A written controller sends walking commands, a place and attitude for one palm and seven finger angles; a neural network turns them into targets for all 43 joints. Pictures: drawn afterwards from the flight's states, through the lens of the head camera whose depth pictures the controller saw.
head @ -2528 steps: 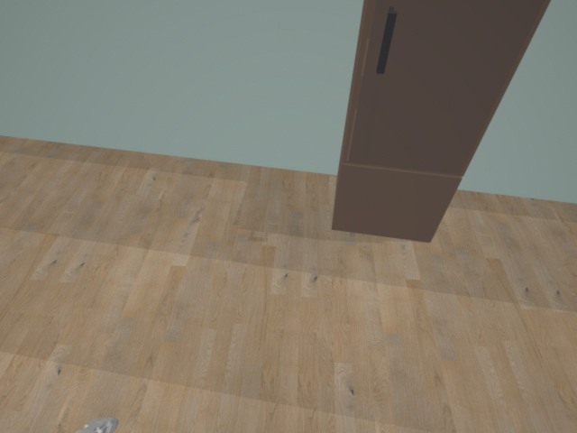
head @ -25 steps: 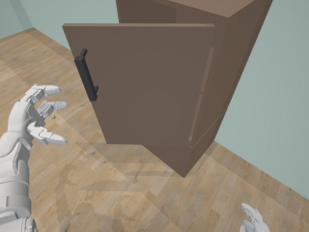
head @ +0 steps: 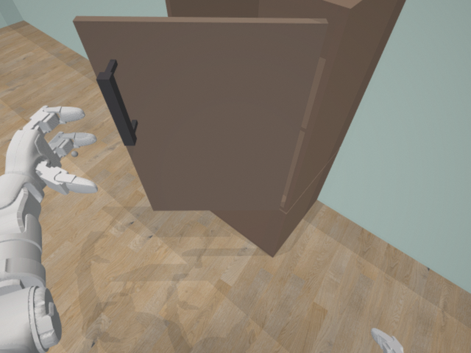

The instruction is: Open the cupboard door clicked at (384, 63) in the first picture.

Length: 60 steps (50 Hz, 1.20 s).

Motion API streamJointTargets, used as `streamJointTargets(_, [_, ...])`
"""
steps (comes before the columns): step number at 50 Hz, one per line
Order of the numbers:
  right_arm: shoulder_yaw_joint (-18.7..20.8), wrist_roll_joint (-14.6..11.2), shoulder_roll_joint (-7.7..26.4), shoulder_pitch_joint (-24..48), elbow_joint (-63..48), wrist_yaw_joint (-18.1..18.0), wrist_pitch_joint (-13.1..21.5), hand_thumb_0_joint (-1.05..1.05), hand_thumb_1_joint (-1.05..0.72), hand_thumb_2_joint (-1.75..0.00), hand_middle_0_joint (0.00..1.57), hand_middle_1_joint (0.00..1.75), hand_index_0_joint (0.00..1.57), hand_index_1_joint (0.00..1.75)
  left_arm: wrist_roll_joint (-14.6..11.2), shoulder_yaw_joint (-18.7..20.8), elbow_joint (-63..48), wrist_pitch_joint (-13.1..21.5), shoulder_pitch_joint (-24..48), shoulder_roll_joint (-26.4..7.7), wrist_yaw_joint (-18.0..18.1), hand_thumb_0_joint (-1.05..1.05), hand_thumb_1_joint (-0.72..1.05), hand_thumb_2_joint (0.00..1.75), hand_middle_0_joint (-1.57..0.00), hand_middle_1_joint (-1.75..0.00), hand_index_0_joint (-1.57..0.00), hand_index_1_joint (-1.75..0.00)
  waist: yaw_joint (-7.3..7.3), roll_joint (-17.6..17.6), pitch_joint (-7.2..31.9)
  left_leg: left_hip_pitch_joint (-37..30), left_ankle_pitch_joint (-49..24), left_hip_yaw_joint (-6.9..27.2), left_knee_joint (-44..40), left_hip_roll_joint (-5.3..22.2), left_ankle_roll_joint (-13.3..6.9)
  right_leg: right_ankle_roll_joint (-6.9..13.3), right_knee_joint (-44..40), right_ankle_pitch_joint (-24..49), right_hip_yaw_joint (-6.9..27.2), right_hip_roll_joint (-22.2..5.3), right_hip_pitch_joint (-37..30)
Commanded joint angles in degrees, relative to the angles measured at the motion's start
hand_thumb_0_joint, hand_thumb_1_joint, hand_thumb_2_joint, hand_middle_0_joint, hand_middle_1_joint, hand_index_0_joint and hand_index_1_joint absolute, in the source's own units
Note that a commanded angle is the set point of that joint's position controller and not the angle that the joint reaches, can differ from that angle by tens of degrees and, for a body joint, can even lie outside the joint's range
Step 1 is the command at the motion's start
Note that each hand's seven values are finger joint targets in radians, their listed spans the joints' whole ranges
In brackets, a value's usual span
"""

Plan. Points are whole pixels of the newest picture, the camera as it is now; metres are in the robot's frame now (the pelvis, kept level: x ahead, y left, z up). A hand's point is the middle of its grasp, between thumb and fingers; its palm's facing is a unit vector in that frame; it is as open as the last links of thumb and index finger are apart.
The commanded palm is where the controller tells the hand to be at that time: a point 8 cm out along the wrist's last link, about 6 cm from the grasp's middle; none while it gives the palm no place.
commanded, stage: move the hooked fingers beside the handle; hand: left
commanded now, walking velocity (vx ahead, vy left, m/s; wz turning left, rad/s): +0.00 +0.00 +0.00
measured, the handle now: (121, 105) +0.53 +0.23 +0.12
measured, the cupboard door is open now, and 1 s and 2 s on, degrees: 40 40 40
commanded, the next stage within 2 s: slide the fingers in behind the handle in 1.74 s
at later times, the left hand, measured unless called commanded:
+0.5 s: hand (84, 129) +0.45 +0.28 +0.13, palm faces +0.05 -1.00 -0.01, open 14.0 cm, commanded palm +0.43 +0.33 +0.12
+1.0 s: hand (73, 125) +0.47 +0.31 +0.11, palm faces +0.05 -1.00 +0.01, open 14.0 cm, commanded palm +0.45 +0.34 +0.12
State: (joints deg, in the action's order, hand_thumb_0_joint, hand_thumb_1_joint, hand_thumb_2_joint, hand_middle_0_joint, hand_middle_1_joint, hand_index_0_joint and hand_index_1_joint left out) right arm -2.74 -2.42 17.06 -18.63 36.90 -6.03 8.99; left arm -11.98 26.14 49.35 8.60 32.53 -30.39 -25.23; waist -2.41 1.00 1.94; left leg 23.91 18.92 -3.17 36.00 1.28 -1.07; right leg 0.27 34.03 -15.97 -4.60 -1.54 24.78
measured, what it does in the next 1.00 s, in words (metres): stands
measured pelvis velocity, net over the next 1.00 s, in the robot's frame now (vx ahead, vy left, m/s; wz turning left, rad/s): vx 0.01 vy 0.01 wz -0.03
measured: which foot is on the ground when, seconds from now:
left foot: down 0.00-1.00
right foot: down 0.00-1.00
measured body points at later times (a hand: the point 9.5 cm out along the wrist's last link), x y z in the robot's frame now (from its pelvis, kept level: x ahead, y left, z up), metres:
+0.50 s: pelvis +0.00 +0.00 -0.01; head +0.08 +0.01 +0.44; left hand +0.44 +0.33 +0.13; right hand +0.04 -0.28 -0.11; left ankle -0.01 +0.10 -0.73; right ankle +0.01 -0.12 -0.73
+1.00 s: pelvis +0.01 +0.01 -0.01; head +0.11 +0.03 +0.43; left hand +0.47 +0.36 +0.12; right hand +0.01 -0.27 -0.11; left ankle -0.01 +0.10 -0.73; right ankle +0.01 -0.12 -0.73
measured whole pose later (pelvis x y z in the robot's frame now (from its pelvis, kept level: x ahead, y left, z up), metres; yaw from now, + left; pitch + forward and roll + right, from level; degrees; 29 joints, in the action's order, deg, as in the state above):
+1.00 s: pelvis +0.01 +0.01 -0.01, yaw -2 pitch +15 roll -2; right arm -2.2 -1.3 17.6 -24.7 34.8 -3.7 -2.9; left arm -8.6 33.4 66.0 14.2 46.2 -43.4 -31.0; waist -7.2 -0.3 3.5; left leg 35.6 22.2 -3.8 42.3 2.9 -1.6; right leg -0.3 37.2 -16.9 -3.7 -0.1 35.6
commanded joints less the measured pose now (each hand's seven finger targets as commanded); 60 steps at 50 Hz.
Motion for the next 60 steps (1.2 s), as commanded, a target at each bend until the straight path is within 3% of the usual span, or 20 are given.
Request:
streamJointTargets(1, [3.39,-0.05,8.79,-2.75,-5.4,-0.38,1.64,0.0,-0.9,-0.9,0.2,0.3,0.2,0.3,-1.9,4.45,-11.71,6.96,25.11,-19.49,0.14,0.0,-0.5,0.3,-0.3,-1.2,-0.3,-1.2,-0.49,3.54,20.52,-9.56,-18.57,4.05,-3.17,-0.45,-0.14,1.24,-1.71,16.56,2.37,1.92,-7.24])
streamJointTargets(3, [3.29,-0.2,9.28,-3.45,-5.06,-0.25,0.71,0.0,-0.9,-0.9,0.2,0.3,0.2,0.3,-1.96,6.14,-6.19,6.3,23.27,-21.22,-0.56,0.0,-0.5,0.3,-0.3,-1.2,-0.3,-1.2,-0.46,1.26,17.92,-6.18,-18.06,3.41,-3.04,-0.5,-0.57,1.13,-1.51,18.02,2.59,1.79,-7.72])
streamJointTargets(6, [3.41,-0.29,9.55,-3.97,-5.28,0.03,-0.21,0.0,-0.9,-0.9,0.2,0.3,0.2,0.3,-0.62,3.97,-2.75,4.94,24.77,-20.47,-1.44,0.0,-0.5,0.3,-0.3,-1.2,-0.3,-1.2,-0.72,3.52,16.25,-4.68,-16.85,3.54,-3.21,-0.68,-0.33,1.14,-1.28,16.32,2.23,1.51,-5.24])
streamJointTargets(8, [3.48,-0.23,9.39,-4.45,-5.73,0.31,-0.81,0.0,-0.9,-0.9,0.2,0.3,0.2,0.3,0.24,2.46,-4.48,5.26,26.89,-20.3,-1.76,0.0,-0.5,0.3,-0.3,-1.2,-0.3,-1.2,-0.98,6.91,18.03,-6.73,-19.43,3.44,-2.33,-0.71,-0.43,1.3,-0.93,17.4,2.6,1.66,-4.63])
streamJointTargets(13, [3.9,0.09,9.85,-6.11,-5.03,0.18,-2.02,0.0,-0.9,-0.9,0.2,0.3,0.2,0.3,-1.13,5.48,-4.38,8.18,31.47,-23.22,-1.4,0.0,-0.5,0.3,-0.3,-1.2,-0.3,-1.2,-2.01,1.39,21.52,-6.55,-19.34,3.87,-1.42,-0.28,-0.66,0.97,-0.54,18.17,2.63,2.35,-5.57])
streamJointTargets(17, [3.68,0.25,10.01,-7.12,-3.95,0.04,-3.02,0.0,-0.9,-0.9,0.2,0.3,0.2,0.3,-0.03,3.69,-0.76,8.69,35.43,-23.21,-1.75,0.0,-0.5,0.3,-0.3,-1.2,-0.3,-1.2,-3.16,4.75,20.88,-6.09,-18.17,3.59,-1.03,-0.41,-0.74,1.02,-0.31,17.01,2.8,2.1,-3.67])
streamJointTargets(20, [3.62,0.39,9.97,-7.76,-3.86,0.27,-3.83,0.0,-0.9,-0.9,0.2,0.3,0.2,0.3,1.69,4.93,1.71,8.29,34.27,-25.72,-1.69,0.0,-0.5,0.3,-0.3,-1.2,-0.3,-1.2,-2.42,6.78,21.3,-5.24,-18.33,3.83,-0.79,-0.64,-0.66,1.07,-0.05,16.84,2.9,1.97,-3.37])
streamJointTargets(27, [3.36,0.4,11.12,-9.65,-4.01,0.11,-5.81,0.0,-0.9,-0.9,0.2,0.3,0.2,0.3,2.14,7.16,7.34,8.55,40.3,-31.76,-2.51,0.0,-0.5,0.3,-0.3,-1.2,-0.3,-1.2,-4.13,2.73,20.66,-0.13,-15.19,3.61,0.34,-0.42,-1.21,0.7,0.58,16.17,3.5,2.22,-3.27])
streamJointTargets(31, [3.53,0.76,10.86,-10.86,-3.92,0.48,-6.62,0.0,-0.9,-0.9,0.2,0.3,0.2,0.3,3.56,6.83,6.44,9.78,41.16,-32.67,-3.21,0.0,-0.5,0.3,-0.3,-1.2,-0.3,-1.2,-4.03,7.74,25.13,-2.92,-18.81,3.73,1.6,-0.47,-1.0,0.69,1.33,17.75,3.69,2.43,-2.2])
streamJointTargets(34, [3.48,0.68,11.1,-11.66,-3.54,0.61,-7.55,0.0,-0.9,-0.9,0.2,0.3,0.2,0.3,2.96,5.45,9.84,8.94,41.97,-31.27,-4.38,0.0,-0.5,0.3,-0.3,-1.2,-0.3,-1.2,-5.33,5.57,23.2,-2.12,-18.42,3.93,1.95,-0.14,-1.08,0.51,1.11,17.18,3.28,2.8,-0.16])
streamJointTargets(37, [3.55,0.74,11.54,-12.27,-4.18,0.58,-8.26,0.0,-0.9,-0.9,0.2,0.3,0.2,0.3,2.1,5.91,12.52,7.58,39.25,-31.11,-5.7,0.0,-0.5,0.3,-0.3,-1.2,-0.3,-1.2,-4.77,4.5,22.71,-0.38,-18.39,3.52,2.1,-0.28,-1.27,0.69,1.47,17.94,3.27,2.77,-0.77])
streamJointTargets(39, [3.86,0.9,11.64,-12.86,-4.66,0.88,-8.9,0.0,-0.9,-0.9,0.2,0.3,0.2,0.3,2.32,8.55,10.47,7.56,36.9,-34.29,-6.21,0.0,-0.5,0.3,-0.3,-1.2,-0.3,-1.2,-3.25,6.39,26.5,-1.75,-21.81,3.41,2.48,-0.36,-1.07,0.6,2.01,20.34,3.32,2.75,-2.25])
streamJointTargets(43, [3.96,1.01,11.56,-12.82,-5.78,1.5,-10.19,0.0,-0.9,-0.9,0.2,0.3,0.2,0.3,2.03,10.54,7.17,8.72,36.73,-36.44,-6.2,0.0,-0.5,0.3,-0.3,-1.2,-0.3,-1.2,-3.02,5.57,25.98,-1.08,-23.54,3.32,2.87,-0.14,-1.12,0.58,2.67,22.15,3.15,3.22,-2.49])
streamJointTargets(46, [4.16,0.95,11.23,-12.42,-6.0,1.68,-10.65,0.0,-0.9,-0.9,0.2,0.3,0.2,0.3,1.92,10.31,4.47,9.99,37.71,-35.69,-6.02,0.0,-0.5,0.3,-0.3,-1.2,-0.3,-1.2,-3.42,8.23,25.85,-2.98,-23.54,3.56,3.07,0.0,-1.06,0.68,2.52,20.12,2.94,3.42,-0.47])
streamJointTargets(49, [4.62,1.1,10.8,-12.28,-5.88,1.89,-10.53,0.0,-0.9,-0.9,0.2,0.3,0.2,0.3,1.0,8.54,-2.01,10.98,37.71,-32.41,-6.13,0.0,-0.5,0.3,-0.3,-1.2,-0.3,-1.2,-3.19,15.12,30.32,-12.39,-33.32,5.16,3.95,0.9,0.46,1.07,2.63,19.49,2.14,3.87,2.88])
streamJointTargets(52, [4.67,1.04,10.79,-12.31,-5.27,2.05,-10.45,0.0,-0.9,-0.9,0.2,0.3,0.2,0.3,-0.73,6.65,-0.12,9.14,34.16,-28.11,-6.5,0.0,-0.5,0.3,-0.3,-1.2,-0.3,-1.2,-3.75,10.91,28.16,-12.56,-35.68,5.65,4.09,1.52,0.68,1.05,2.08,19.66,1.42,4.2,3.89])
streamJointTargets(55, [4.44,0.75,10.76,-11.37,-4.83,2.09,-10.27,0.0,-0.9,-0.9,0.2,0.3,0.2,0.3,-0.69,2.97,5.33,5.73,34.81,-23.42,-6.41,0.0,-0.5,0.3,-0.3,-1.2,-0.3,-1.2,-4.79,6.9,19.74,-6.36,-26.54,5.44,2.52,1.25,0.01,0.74,1.13,15.55,0.84,3.81,6.12])
streamJointTargets(58, [4.44,1.0,10.84,-11.56,-5.64,2.04,-9.96,0.0,-0.9,-0.9,0.2,0.3,0.2,0.3,0.9,3.79,1.75,5.33,36.37,-25.86,-4.62,0.0,-0.5,0.3,-0.3,-1.2,-0.3,-1.2,-3.81,10.02,23.34,-8.41,-28.7,5.93,2.43,0.98,0.7,1.09,2.05,15.66,0.96,3.51,5.28])
streamJointTargets(59, [4.33,1.09,10.37,-11.38,-5.76,2.17,-9.84,0.0,-0.9,-0.9,0.2,0.3,0.2,0.3,1.29,2.53,1.54,5.58,36.03,-24.06,-3.85,0.0,-0.5,0.3,-0.3,-1.2,-0.3,-1.2,-4.1,10.74,23.5,-9.27,-29.12,5.69,2.72,1.05,0.83,1.07,1.94,15.72,1.05,3.52,5.84])
streamJointTargets(60, [4.36,1.27,10.42,-11.59,-5.64,2.18,-9.78,0.0,-0.9,-0.9,0.2,0.3,0.2,0.3,1.52,3.86,0.31,6.49,37.2,-25.57,-2.87,0.0,-0.5,0.3,-0.3,-1.2,-0.3,-1.2,-4.13,8.53,23.82,-8.83,-29.03,5.92,2.95,1.21,0.91,1.0,2.12,16.07,1.04,3.53,5.25])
